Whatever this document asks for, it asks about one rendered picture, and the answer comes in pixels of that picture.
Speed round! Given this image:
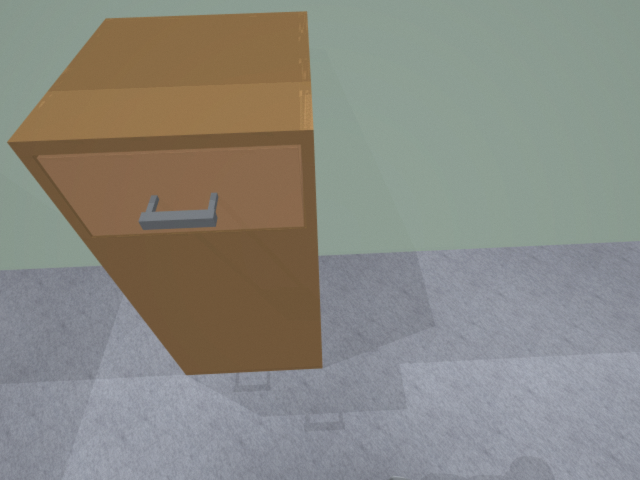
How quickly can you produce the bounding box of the cabinet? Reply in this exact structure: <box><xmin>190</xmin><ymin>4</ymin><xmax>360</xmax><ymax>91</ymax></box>
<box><xmin>7</xmin><ymin>11</ymin><xmax>323</xmax><ymax>375</ymax></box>

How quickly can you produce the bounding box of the drawer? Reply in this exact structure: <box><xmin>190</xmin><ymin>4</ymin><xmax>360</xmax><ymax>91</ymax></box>
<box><xmin>37</xmin><ymin>145</ymin><xmax>304</xmax><ymax>236</ymax></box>

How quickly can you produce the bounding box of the handle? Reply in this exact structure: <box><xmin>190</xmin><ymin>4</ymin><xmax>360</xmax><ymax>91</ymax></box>
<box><xmin>138</xmin><ymin>193</ymin><xmax>218</xmax><ymax>230</ymax></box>

